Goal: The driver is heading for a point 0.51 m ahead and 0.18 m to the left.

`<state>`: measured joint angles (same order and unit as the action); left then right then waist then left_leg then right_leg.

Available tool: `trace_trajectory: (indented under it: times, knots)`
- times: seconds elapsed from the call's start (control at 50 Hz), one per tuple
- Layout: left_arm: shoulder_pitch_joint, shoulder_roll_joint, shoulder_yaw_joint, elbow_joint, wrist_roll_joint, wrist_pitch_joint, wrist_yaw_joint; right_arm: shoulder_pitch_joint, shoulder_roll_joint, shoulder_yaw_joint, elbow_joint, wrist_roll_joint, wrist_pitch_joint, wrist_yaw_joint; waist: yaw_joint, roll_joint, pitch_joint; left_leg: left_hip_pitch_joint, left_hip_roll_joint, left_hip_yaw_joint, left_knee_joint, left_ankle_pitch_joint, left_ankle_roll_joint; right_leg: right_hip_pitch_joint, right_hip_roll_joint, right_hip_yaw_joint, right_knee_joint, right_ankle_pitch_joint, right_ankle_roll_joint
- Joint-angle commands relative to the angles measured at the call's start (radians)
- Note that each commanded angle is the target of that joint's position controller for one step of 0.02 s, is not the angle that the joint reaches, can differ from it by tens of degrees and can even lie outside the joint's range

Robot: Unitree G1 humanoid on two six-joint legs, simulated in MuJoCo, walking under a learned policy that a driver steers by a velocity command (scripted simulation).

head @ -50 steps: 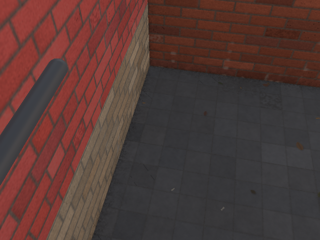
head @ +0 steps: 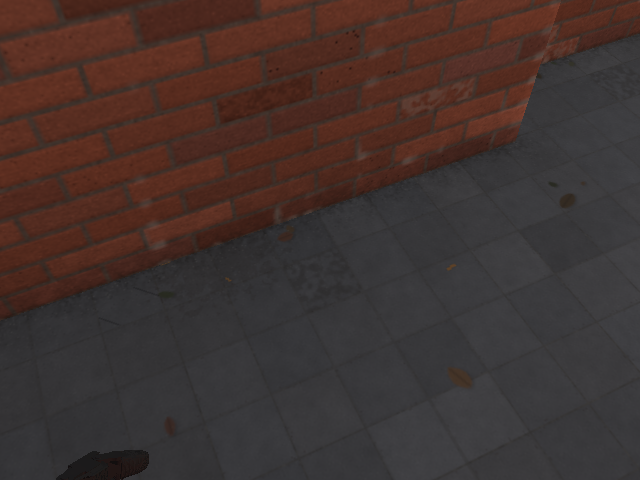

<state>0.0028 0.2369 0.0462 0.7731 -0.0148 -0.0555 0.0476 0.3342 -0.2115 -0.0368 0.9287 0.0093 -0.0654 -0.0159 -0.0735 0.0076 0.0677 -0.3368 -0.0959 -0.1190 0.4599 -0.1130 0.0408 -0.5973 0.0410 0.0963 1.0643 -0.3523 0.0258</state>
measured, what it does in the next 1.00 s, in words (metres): walks ahead, turning left: right foot, then left foot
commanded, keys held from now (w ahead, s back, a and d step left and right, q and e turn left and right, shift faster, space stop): q+shift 0.74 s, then e+shift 0.26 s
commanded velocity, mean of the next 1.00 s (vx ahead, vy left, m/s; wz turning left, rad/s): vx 0.05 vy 0.00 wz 0.67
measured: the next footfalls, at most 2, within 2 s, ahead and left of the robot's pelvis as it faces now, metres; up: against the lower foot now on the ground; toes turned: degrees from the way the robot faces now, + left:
right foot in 0.16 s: +0.23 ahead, -0.11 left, +0.00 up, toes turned +18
left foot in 0.62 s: +0.11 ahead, +0.14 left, +0.00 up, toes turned +38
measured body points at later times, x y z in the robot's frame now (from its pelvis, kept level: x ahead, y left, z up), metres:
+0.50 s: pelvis +0.11 -0.02 +0.01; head +0.16 +0.00 +0.45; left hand +0.12 +0.29 -0.10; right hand +0.39 -0.21 -0.09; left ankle +0.09 +0.14 -0.67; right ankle +0.19 -0.12 -0.74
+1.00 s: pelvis +0.13 +0.04 +0.00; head +0.13 +0.07 +0.45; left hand +0.05 +0.33 -0.12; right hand +0.43 -0.02 -0.08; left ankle +0.08 +0.12 -0.74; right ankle +0.23 -0.06 -0.71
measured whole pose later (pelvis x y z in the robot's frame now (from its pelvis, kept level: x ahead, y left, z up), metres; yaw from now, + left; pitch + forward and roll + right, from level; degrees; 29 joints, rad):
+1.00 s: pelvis +0.13 +0.04 +0.00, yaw +41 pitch +1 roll -1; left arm 0.16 0.29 0.05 0.73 -0.01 0.01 0.00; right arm 0.10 -0.23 0.00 0.67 -0.04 0.02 -0.04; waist 0.02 -0.04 0.03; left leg -0.30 -0.04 -0.04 0.54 -0.25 0.04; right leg -0.41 -0.02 0.00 0.77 -0.33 0.06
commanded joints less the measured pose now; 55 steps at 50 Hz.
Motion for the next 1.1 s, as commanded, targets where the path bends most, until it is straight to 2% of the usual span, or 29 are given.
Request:
trace_trajectory:
  times: [0.02, 0.04, 0.06, 0.1, 0.14, 0.16, 0.18, 0.2, 0.24, 0.28, 0.34, 0.4, 0.5, 0.6, 0.62, 0.64, 0.66, 0.68, 0.7, 0.72, 0.74, 0.76, 0.8, 0.9, 0.94, 0.98, 1.04, 1.08, 1.1]
  knots:
    - [0.047, 0.005, -0.008, -0.052, -0.002, 0.005, 0.01, -0.104, -0.162, -0.036, -0.123, 0.016, 0.004, -0.013, 0.088, 0.088, -0.199, 0.007, 0.147, -0.199, -0.107, 0.592, 0.164, 0.204, 0.052, -0.034, -0.293, 0.164, 0.021]
    - [0.024, 0.014, -0.005, -0.062, -0.003, 0.011, 0.002, -0.079, -0.156, -0.036, -0.127, 0.012, 0.01, -0.011, 0.089, 0.086, -0.236, 0.007, 0.145, -0.219, -0.102, 0.497, 0.147, 0.25, 0.064, -0.017, -0.355, 0.205, 0.034]
    - [-0.001, 0.029, -0.002, -0.067, -0.002, 0.02, 0.004, -0.089, -0.199, -0.05, -0.144, 0.014, 0.014, -0.016, 0.097, 0.081, -0.223, -0.003, 0.151, -0.256, -0.098, 0.419, 0.141, 0.273, 0.068, -0.008, -0.405, 0.222, 0.037]
    - [-0.019, 0.063, 0.007, -0.063, -0.013, 0.037, 0.007, -0.093, -0.195, -0.058, -0.165, 0.028, 0.02, -0.021, 0.1, 0.087, -0.198, 0.006, 0.14, -0.326, -0.069, 0.219, 0.113, 0.304, 0.061, 0.021, -0.512, 0.224, 0.045]
    - [0.022, 0.095, 0.018, -0.061, -0.001, 0.042, -0.001, -0.115, -0.19, -0.068, -0.184, 0.024, 0.03, -0.037, 0.135, 0.089, -0.172, -0.094, 0.098, -0.378, -0.011, 0.028, 0.075, 0.448, 0.028, 0.044, -0.62, 0.318, 0.034]
    - [0.089, 0.121, 0.024, -0.05, 0.006, 0.039, 0.006, -0.122, -0.121, -0.055, -0.203, 0.031, 0.037, -0.032, 0.146, 0.038, -0.182, -0.182, 0.054, -0.343, 0.104, -0.193, 0.024, 0.562, -0.094, 0.098, -0.697, 0.372, -0.01]
    - [0.123, 0.163, 0.026, -0.058, 0.024, 0.048, 0.018, 0.001, -0.036, -0.04, -0.184, 0.026, 0.044, -0.03, 0.09, -0.156, -0.275, -0.288, -0.068, -0.168, 0.412, -0.531, -0.028, 0.727, -0.339, 0.301, -0.665, 0.569, -0.111]
    - [0.083, 0.171, 0.03, -0.092, 0.066, 0.047, 0.011, 0.064, -0.099, -0.049, -0.239, 0.055, 0.045, -0.026, 0.043, -0.31, -0.361, -0.364, -0.047, -0.139, 0.551, -0.562, -0.044, 0.705, -0.515, 0.559, -0.75, 0.47, -0.242]
    - [-0.027, 0.067, 0.013, -0.127, 0.043, 0.033, -0.001, 0.011, -0.241, -0.089, -0.215, 0.036, 0.084, -0.033, 0.043, -0.15, -0.202, -0.426, 0.063, -0.039, 0.732, -0.392, -0.095, 0.573, -0.384, 0.32, -0.758, 0.363, -0.252]
    - [-0.05, 0.079, 0.018, -0.12, 0.024, 0.028, 0.004, 0.004, -0.201, -0.093, -0.224, 0.007, 0.106, -0.04, 0.022, -0.095, -0.156, -0.387, 0.09, 0.012, 0.82, -0.313, -0.117, 0.462, -0.299, 0.178, -0.761, 0.368, -0.21]
    - [0.001, 0.097, 0.025, -0.08, 0.026, 0.04, 0.019, -0.064, -0.129, -0.068, -0.298, 0.021, 0.09, -0.028, 0.04, -0.11, -0.148, -0.399, 0.128, 0.063, 0.816, -0.241, -0.145, 0.464, -0.282, 0.071, -0.791, 0.446, -0.238]
    - [0.041, 0.117, 0.034, -0.073, 0.029, 0.041, 0.022, -0.142, -0.149, -0.069, -0.348, 0.024, 0.097, -0.023, 0.079, -0.096, -0.171, -0.419, 0.173, 0.07, 0.682, -0.197, -0.163, 0.547, -0.321, 0.013, -0.782, 0.531, -0.274]
    - [0.044, 0.185, 0.059, -0.073, 0.022, 0.051, 0.009, -0.179, -0.147, -0.059, -0.393, 0.022, 0.105, 0.01, 0.078, -0.153, -0.182, -0.225, 0.186, 0.133, 0.435, -0.141, -0.119, 0.491, -0.342, -0.123, -0.776, 0.506, -0.247]
    - [0.077, 0.227, 0.083, -0.062, -0.018, 0.037, -0.022, -0.166, -0.189, -0.085, -0.403, 0.017, 0.131, 0.035, 0.05, -0.157, -0.179, -0.015, 0.133, 0.205, 0.085, -0.104, -0.03, 0.518, -0.362, -0.214, -0.632, 0.482, -0.144]
    - [0.125, 0.2, 0.079, -0.046, -0.013, 0.035, -0.033, -0.109, -0.209, -0.1, -0.379, 0.023, 0.129, 0.027, 0.037, -0.098, -0.18, 0.115, 0.106, 0.188, -0.003, 0.023, 0.005, 0.442, -0.315, -0.264, -0.516, 0.412, -0.079]
    - [0.14, 0.161, 0.07, -0.058, 0.017, 0.032, -0.041, -0.013, -0.321, -0.137, -0.362, 0.022, 0.126, 0.008, 0.015, 0.105, -0.182, 0.349, 0.237, -0.038, -0.058, 0.404, 0.083, 0.178, -0.22, -0.326, -0.257, 0.129, 0.013]
    - [0.113, 0.102, 0.047, -0.141, 0.063, 0.023, -0.041, -0.037, -0.445, -0.151, -0.397, -0.016, 0.116, -0.003, 0.07, 0.388, -0.237, 0.477, 0.475, -0.43, -0.037, 0.632, 0.294, -0.162, -0.092, -0.251, 0.021, -0.346, 0.09]
    - [-0.019, 0.157, 0.059, -0.157, 0.06, 0.019, -0.03, -0.036, -0.371, -0.139, -0.422, -0.049, 0.087, 0.012, -0.032, 0.204, -0.324, 0.45, 0.489, -0.444, -0.081, 0.519, 0.357, -0.199, -0.068, -0.06, 0.181, -0.343, 0.08]
    - [-0.05, 0.165, 0.061, -0.183, 0.028, 0.018, -0.021, -0.047, -0.346, -0.129, -0.399, -0.039, 0.067, 0.011, -0.01, 0.138, -0.266, 0.409, 0.418, -0.357, -0.099, 0.364, 0.298, -0.216, -0.072, -0.02, 0.194, -0.241, 0.049]
    - [-0.024, 0.165, 0.06, -0.164, 0.024, 0.017, -0.011, -0.104, -0.32, -0.118, -0.394, -0.018, 0.067, -0.001, 0.031, 0.091, -0.213, 0.355, 0.358, -0.291, -0.101, 0.272, 0.231, -0.218, -0.084, -0.012, 0.146, -0.141, 0.033]
    - [0.002, 0.179, 0.064, -0.158, 0.035, 0.021, -0.002, -0.167, -0.283, -0.103, -0.407, 0.006, 0.078, -0.01, 0.061, 0.092, -0.186, 0.291, 0.327, -0.254, -0.094, 0.27, 0.193, -0.184, -0.089, -0.007, 0.1, -0.076, 0.034]
    - [0.044, 0.186, 0.065, -0.141, 0.038, 0.028, -0.003, -0.215, -0.258, -0.085, -0.421, 0.004, 0.086, -0.02, 0.089, 0.112, -0.201, 0.237, 0.317, -0.203, -0.085, 0.338, 0.181, -0.117, -0.08, -0.028, 0.112, -0.033, 0.039]
    - [0.092, 0.171, 0.056, -0.117, 0.027, 0.041, -0.013, -0.217, -0.227, -0.058, -0.415, -0.03, 0.085, -0.026, 0.092, 0.107, -0.256, 0.197, 0.308, -0.13, -0.059, 0.449, 0.18, -0.022, -0.052, -0.061, 0.117, 0.019, 0.056]
    - [0.099, 0.098, 0.015, -0.111, 0.02, 0.054, -0.035, -0.195, -0.14, -0.005, -0.327, -0.052, 0.071, -0.025, 0.068, 0.145, -0.208, 0.089, 0.276, -0.038, -0.08, 0.17, 0.154, 0.197, -0.091, -0.067, -0.203, 0.067, 0.06]
    - [0.068, 0.135, 0.021, -0.124, 0.012, 0.053, -0.046, -0.192, -0.187, -0.013, -0.303, -0.059, 0.069, -0.022, 0.042, 0.161, -0.138, 0.041, 0.3, -0.068, -0.114, -0.006, 0.163, 0.247, -0.072, -0.091, -0.275, 0.045, 0.047]
    - [0.054, 0.179, 0.034, -0.143, -0.001, 0.05, -0.057, -0.199, -0.244, -0.029, -0.297, -0.048, 0.077, -0.033, 0.03, 0.161, -0.079, 0.069, 0.338, -0.112, -0.111, -0.028, 0.17, 0.209, -0.052, -0.121, -0.313, 0.0, 0.028]
    - [0.119, 0.158, 0.031, -0.13, -0.001, 0.036, -0.071, -0.2, -0.247, -0.038, -0.285, -0.009, 0.088, -0.052, 0.056, 0.145, -0.09, 0.163, 0.367, -0.118, -0.032, 0.164, 0.155, 0.217, -0.046, -0.148, -0.446, 0.035, -0.008]
    - [0.143, 0.177, 0.038, -0.123, 0.004, 0.031, -0.075, -0.174, -0.233, -0.043, -0.277, 0.001, 0.086, -0.066, 0.061, 0.07, -0.093, 0.144, 0.317, -0.055, 0.063, 0.121, 0.076, 0.296, -0.058, -0.089, -0.599, 0.269, -0.067]
    - [0.164, 0.269, 0.065, -0.129, 0.005, 0.032, -0.063, -0.166, -0.22, -0.045, -0.312, -0.027, 0.071, -0.066, 0.032, -0.115, -0.136, 0.055, 0.206, 0.071, 0.248, 0.014, -0.001, 0.371, -0.184, 0.122, -0.593, 0.597, -0.153]
Keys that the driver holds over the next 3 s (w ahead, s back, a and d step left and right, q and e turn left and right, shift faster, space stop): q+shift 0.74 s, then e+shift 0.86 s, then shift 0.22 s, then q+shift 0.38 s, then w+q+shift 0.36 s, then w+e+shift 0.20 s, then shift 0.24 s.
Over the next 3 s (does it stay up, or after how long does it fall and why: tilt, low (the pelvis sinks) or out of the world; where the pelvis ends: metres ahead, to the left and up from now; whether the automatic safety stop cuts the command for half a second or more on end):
stays up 0.42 0.30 -0.02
